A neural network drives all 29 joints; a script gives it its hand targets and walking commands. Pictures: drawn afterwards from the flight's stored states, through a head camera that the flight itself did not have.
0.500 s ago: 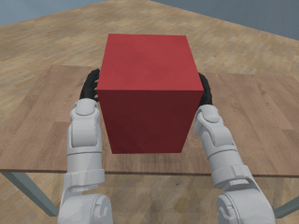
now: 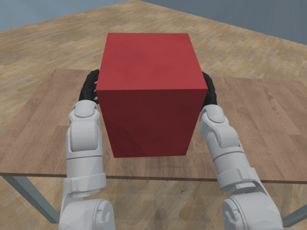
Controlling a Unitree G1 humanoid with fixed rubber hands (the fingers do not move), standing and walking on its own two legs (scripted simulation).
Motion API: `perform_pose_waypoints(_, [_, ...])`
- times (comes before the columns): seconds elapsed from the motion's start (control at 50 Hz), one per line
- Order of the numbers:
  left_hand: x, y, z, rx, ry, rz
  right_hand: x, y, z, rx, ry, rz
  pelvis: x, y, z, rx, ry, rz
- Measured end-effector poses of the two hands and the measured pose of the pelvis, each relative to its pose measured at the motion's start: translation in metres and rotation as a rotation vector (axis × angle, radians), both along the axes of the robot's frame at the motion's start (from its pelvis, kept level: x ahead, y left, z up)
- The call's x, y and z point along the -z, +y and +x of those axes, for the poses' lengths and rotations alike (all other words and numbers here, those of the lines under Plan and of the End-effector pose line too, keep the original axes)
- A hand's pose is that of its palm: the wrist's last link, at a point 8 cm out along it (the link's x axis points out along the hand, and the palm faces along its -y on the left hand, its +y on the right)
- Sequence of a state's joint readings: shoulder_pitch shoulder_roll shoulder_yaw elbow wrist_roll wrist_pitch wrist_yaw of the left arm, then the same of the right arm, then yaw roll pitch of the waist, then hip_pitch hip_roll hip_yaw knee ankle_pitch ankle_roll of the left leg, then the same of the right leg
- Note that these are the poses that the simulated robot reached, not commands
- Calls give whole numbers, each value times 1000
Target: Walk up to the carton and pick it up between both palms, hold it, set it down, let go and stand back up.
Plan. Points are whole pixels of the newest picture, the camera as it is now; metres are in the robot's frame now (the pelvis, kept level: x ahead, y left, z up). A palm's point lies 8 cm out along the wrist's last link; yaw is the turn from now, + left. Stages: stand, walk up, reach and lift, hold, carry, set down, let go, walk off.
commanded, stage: hold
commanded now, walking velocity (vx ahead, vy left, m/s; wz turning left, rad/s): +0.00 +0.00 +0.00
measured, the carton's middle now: (149, 98) +0.40 +0.00 +0.16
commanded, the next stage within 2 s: none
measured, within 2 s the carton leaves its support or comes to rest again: neither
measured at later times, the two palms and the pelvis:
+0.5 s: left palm (86, 101) +0.36 +0.15 +0.19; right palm (207, 103) +0.36 -0.15 +0.18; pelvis -0.01 +0.00 +0.00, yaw +0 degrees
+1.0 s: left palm (86, 102) +0.36 +0.15 +0.19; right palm (206, 102) +0.36 -0.14 +0.18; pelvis +0.00 +0.00 +0.00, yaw +0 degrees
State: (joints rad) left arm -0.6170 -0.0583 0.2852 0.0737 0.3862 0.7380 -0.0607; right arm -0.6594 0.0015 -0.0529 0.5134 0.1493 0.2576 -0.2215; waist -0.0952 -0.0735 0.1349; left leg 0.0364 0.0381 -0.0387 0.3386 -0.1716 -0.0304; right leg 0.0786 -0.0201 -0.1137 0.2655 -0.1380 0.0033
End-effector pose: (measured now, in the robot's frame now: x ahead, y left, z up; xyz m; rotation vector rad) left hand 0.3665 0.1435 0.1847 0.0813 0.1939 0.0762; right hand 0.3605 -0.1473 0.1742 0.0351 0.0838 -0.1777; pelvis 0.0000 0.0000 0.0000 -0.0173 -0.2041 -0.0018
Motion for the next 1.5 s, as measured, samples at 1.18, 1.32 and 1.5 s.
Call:
perform_pose_waypoints(1.18, [-4,2,-5,-7,5,0,-6,2,-2,-7,4,10,0,-1,-1,-9,-4,2])
perform_pose_waypoints(1.32, [-5,1,-5,-5,2,8,-5,1,-3,-6,1,10,0,-1,-2,-8,-1,3])
perform_pose_waypoints(1.5, [-4,4,-7,-13,6,2,-5,4,-2,-14,3,7,0,-2,-2,-11,-3,3])
